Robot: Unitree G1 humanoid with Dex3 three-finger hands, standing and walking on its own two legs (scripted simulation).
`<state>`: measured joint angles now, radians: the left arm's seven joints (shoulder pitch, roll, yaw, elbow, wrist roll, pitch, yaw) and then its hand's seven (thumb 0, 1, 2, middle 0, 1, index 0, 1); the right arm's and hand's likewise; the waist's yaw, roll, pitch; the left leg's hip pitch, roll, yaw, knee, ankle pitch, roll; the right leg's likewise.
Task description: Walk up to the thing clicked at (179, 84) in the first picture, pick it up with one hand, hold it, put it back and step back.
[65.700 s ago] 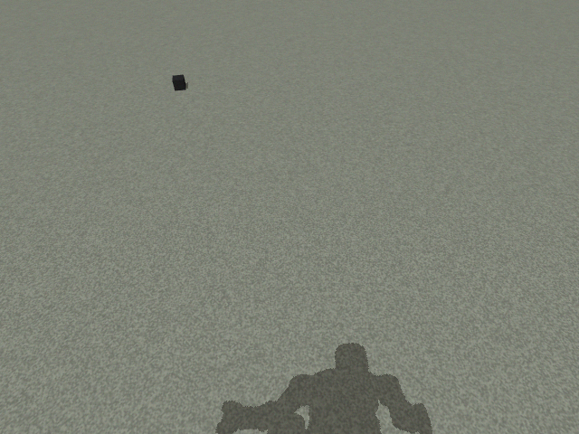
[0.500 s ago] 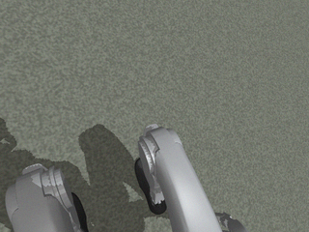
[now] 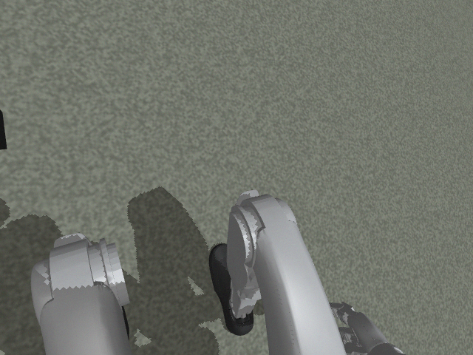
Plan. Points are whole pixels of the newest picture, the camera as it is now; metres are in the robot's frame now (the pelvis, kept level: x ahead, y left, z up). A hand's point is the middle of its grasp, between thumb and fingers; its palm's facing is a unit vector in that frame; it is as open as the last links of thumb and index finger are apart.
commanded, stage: rest palm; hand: left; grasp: from above
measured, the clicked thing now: out of the picture +0.52 +0.33 -0.29
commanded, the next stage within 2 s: none
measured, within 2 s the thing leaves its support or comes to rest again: neither
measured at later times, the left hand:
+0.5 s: hand out of the picture +0.49 +0.32 -0.21, palm faces -0.46 -0.07 -0.89, open 13.9 cm
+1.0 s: hand out of the picture +0.50 +0.33 -0.23, palm faces -0.47 -0.08 -0.88, open 13.8 cm
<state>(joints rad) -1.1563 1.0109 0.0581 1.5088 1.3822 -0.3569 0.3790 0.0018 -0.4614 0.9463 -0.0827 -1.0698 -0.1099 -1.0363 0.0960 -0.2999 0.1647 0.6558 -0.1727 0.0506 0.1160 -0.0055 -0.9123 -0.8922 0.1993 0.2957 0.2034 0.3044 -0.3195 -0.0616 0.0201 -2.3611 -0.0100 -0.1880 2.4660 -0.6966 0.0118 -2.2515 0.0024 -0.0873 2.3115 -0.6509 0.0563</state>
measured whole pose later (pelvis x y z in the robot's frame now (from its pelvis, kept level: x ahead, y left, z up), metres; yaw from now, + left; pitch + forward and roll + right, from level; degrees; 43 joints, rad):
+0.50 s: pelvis +0.00 +0.00 +0.00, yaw -2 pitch +31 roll -14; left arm -1.16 1.11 0.08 1.60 1.40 -0.38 0.41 0.00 -0.47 0.94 -0.08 -1.02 -0.10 -1.00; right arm 0.17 -0.32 0.27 0.62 -0.18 0.03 0.12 -0.01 -0.90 -0.89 0.20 0.30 0.21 0.30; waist -0.40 -0.10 0.12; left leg -2.36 0.00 -0.21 2.48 -0.69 0.01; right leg -2.25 0.02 -0.11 2.30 -0.62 0.07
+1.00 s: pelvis +0.00 +0.00 -0.01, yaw -3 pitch +31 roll -15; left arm -1.17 1.13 0.08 1.61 1.37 -0.33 0.42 0.00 -0.47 1.00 -0.09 -1.03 -0.09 -1.02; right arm 0.12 -0.32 0.31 0.58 -0.20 -0.04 0.13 -0.01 -0.90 -0.90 0.20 0.30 0.20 0.30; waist -0.40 -0.12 0.16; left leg -2.37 0.00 -0.24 2.51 -0.71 0.01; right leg -2.25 0.03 -0.13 2.31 -0.63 0.06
